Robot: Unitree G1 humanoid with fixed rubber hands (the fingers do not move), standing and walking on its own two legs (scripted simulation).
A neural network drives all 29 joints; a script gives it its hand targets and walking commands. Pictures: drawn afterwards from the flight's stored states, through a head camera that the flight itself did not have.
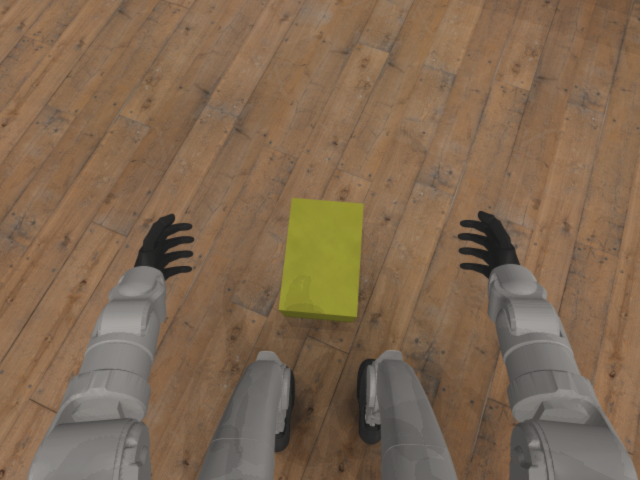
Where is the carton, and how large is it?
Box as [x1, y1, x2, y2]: [279, 198, 363, 322]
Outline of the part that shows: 292,198 279,301 279,310 285,316 351,322 356,317 363,204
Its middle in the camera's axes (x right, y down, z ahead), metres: +0.01 +0.07 +1.05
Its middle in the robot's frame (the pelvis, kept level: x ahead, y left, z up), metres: +0.48 +0.02 -0.61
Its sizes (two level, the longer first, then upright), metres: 0.296 0.191 0.159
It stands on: the floor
